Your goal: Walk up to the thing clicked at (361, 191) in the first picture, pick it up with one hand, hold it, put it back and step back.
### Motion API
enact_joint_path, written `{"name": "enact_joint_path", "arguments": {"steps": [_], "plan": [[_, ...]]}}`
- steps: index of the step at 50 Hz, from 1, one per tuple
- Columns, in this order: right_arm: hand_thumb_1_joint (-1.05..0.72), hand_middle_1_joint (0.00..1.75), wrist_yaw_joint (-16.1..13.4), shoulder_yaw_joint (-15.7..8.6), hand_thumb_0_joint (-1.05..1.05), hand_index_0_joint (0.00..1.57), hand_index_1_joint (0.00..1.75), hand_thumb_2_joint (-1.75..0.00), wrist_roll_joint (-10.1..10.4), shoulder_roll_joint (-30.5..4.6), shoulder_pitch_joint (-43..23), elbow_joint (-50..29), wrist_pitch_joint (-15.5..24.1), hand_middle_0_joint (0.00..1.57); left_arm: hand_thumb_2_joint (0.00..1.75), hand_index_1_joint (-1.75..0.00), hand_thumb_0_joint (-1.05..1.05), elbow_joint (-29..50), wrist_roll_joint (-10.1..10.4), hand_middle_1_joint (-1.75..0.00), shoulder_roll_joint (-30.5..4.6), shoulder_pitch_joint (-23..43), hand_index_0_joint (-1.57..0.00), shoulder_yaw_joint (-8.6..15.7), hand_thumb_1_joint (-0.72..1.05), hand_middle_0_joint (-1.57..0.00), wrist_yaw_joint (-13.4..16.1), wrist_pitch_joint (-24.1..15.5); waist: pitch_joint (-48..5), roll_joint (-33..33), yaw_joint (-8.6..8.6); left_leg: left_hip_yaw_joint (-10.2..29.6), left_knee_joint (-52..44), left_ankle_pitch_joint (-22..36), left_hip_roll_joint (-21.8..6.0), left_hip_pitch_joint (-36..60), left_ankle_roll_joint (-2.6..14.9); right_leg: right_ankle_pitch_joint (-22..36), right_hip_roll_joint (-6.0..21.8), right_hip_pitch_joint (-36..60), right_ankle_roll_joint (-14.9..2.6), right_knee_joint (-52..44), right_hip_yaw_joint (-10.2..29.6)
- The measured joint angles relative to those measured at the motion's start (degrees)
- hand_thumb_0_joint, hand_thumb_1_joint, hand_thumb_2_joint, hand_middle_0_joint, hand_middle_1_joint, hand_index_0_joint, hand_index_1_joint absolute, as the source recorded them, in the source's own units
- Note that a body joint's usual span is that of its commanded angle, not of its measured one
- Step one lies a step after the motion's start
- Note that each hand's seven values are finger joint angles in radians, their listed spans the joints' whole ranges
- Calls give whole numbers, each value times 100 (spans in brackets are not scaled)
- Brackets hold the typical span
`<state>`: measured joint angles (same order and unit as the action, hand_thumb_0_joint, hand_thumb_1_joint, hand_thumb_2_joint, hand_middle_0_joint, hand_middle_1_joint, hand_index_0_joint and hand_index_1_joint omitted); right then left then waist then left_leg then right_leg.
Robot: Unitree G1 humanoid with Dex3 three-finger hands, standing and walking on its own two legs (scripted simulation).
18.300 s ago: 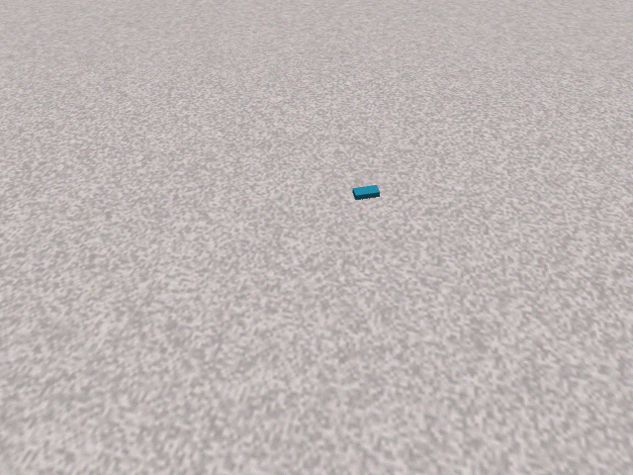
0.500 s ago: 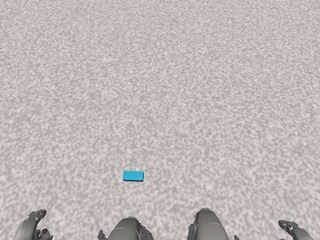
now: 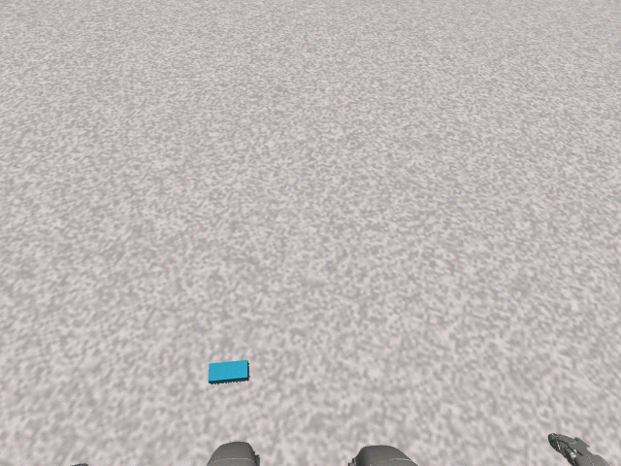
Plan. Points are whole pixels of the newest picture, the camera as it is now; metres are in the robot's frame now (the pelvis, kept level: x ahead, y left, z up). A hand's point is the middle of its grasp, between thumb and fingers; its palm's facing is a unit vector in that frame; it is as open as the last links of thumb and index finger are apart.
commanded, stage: walk up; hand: left
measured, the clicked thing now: (228, 371) +0.43 +0.24 -0.73
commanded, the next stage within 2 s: stand in 1.38 s
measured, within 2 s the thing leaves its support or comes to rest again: neither
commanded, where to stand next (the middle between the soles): +0.05 -0.01 m, yaw +3 degrees
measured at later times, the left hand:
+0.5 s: hand out of the picture +0.09 +0.24 -0.13, palm faces +0.03 -0.94 -0.34, open 7.4 cm
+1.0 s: hand out of the picture +0.07 +0.24 -0.12, palm faces +0.04 -0.94 -0.34, open 7.4 cm
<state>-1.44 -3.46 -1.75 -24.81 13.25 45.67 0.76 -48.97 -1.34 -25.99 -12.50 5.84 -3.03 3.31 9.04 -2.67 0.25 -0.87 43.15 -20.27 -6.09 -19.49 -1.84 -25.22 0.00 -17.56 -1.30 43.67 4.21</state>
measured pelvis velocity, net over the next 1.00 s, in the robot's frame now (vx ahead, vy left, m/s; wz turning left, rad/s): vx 0.00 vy -0.02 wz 0.04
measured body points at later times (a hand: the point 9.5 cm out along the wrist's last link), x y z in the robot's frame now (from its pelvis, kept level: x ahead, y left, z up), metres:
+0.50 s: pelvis +0.00 -0.02 +0.02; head +0.01 -0.01 +0.47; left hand +0.08 +0.29 -0.10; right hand +0.08 -0.32 -0.10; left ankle +0.00 +0.11 -0.71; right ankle +0.01 -0.14 -0.71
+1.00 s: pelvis +0.00 -0.02 +0.04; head +0.00 -0.02 +0.49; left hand +0.07 +0.29 -0.09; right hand +0.10 -0.31 -0.09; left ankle +0.00 +0.11 -0.71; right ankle +0.01 -0.14 -0.71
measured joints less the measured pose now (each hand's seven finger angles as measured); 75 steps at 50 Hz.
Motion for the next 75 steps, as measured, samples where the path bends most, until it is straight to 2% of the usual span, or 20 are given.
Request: {"name": "enact_joint_path", "arguments": {"steps": [2, 4, 6, 10, 14, 15, 17, 19, 21, 24, 32, 40, 59, 75], "plan": [[-90, 31, -8, -37, 1, 21, 30, -90, 21, -129, -24, 75, -107, 21, 90, -30, 0, -66, -36, -30, 160, 2, -20, -4, 90, -20, 40, -108, 51, 362, -96, 297, 433, -328, -163, -156, 169, 308, -218, 111, 122, -94, -222], [-90, 30, -55, -41, 1, 21, 30, -90, 58, -113, 17, 212, -202, 21, 90, -30, 0, -83, -85, -30, 286, -59, -20, -99, 90, -20, 62, -162, -70, 423, -72, 567, 903, -909, 171, -327, 217, 303, -208, 58, 105, -44, -231], [-90, 30, -37, -4, 1, 21, 30, -90, 114, -91, 37, 353, -208, 21, 90, -30, 0, -113, -94, -30, 416, -100, -20, -184, 90, -20, 72, -172, -162, 412, 21, 588, 1187, -1085, 471, -356, 230, 376, -156, 55, 51, -152, -110], [-90, 30, 19, 79, 1, 21, 29, -90, 165, -36, 161, 521, -131, 21, 90, -30, 0, -144, -55, -30, 613, -77, -20, -292, 90, -20, 115, -268, -275, 538, -9, 577, 1096, -941, 655, -273, 190, 570, -111, 117, 32, -501, -179], [-90, 30, 84, 196, 1, 21, 29, -90, 124, 126, 250, 704, -114, 21, 90, -30, 0, -86, -28, -30, 614, -36, -20, -324, 90, -21, 150, -381, -336, 495, 3, 437, 231, -920, 636, 94, 174, 613, -63, 103, 52, -600, -257], [-90, 30, 97, 216, 1, 21, 29, -90, 117, 171, 261, 739, -88, 21, 90, -30, 0, -87, -8, -30, 592, -12, -20, -331, 90, -21, 156, -384, -343, 458, -5, 379, -152, -778, 632, 243, 188, 595, -34, 86, 66, -573, -277], [-90, 30, 102, 230, 1, 21, 30, -90, 85, 299, 227, 821, -23, 21, 90, -30, 0, -134, 61, -30, 525, 71, -20, -339, 90, -21, 178, -361, -294, 273, -9, 294, -771, 164, 735, 495, 172, 525, 95, 68, 121, -447, -237], [-90, 30, 110, 261, 1, 21, 30, -90, 49, 421, 189, 856, 21, 21, 90, -30, 0, -224, 137, -30, 490, 125, -20, -349, 90, -20, 216, -319, -312, 95, 9, 202, -956, 304, 821, 618, 154, 539, 175, 86, 129, -437, -126], [-90, 30, 154, 302, 1, 21, 30, -90, 63, 464, 157, 877, 37, 21, 90, -30, 0, -333, 155, -30, 490, 176, -20, -384, 90, -20, 235, -311, -395, 131, -18, 254, -940, 241, 739, 626, 157, 597, 88, 212, 94, -670, -162], [-90, 30, 190, 343, 1, 21, 30, -90, 97, 516, 15, 939, -6, 21, 90, -30, 0, -483, 128, -30, 481, 236, -20, -421, 90, -20, 234, -374, -481, 171, -15, 310, -1008, 237, 609, 721, 116, 787, -27, 428, 145, -1011, -222], [-90, 30, 199, 336, 1, 21, 30, -90, 139, 422, -432, 1068, 20, 21, 90, -30, 0, -853, 126, -30, 555, 450, -20, -533, 90, -20, 227, -448, -620, 247, 11, 334, -1461, 469, 616, 951, 120, 1022, -4, 686, 161, -1497, -245], [-90, 30, 203, 322, 1, 21, 30, -90, 144, 411, -694, 1279, 20, 21, 90, -30, 0, -1202, 116, -30, 542, 598, -20, -534, 90, -20, 236, -462, -612, 285, 41, 344, -1886, 701, 618, 1156, 115, 1242, 13, 892, 175, -1912, -255], [-90, 30, 208, 305, 1, 21, 30, -90, 107, 505, -582, 1855, -60, 21, 90, -30, 0, -1665, 80, -30, 617, 669, -20, -502, 90, -20, 244, -430, -576, 268, -22, 331, -2296, 936, 612, 1323, 134, 1528, 23, 1100, 209, -2417, -243], [-90, 30, 154, 343, 1, 21, 30, -90, 117, 513, -629, 1912, -9, 21, 90, -30, 0, -1675, 112, -30, 617, 756, -20, -524, 90, -20, 251, -407, -530, 250, -62, 328, -2433, 985, 642, 1353, 134, 1528, 59, 1091, 229, -2465, -240]]}}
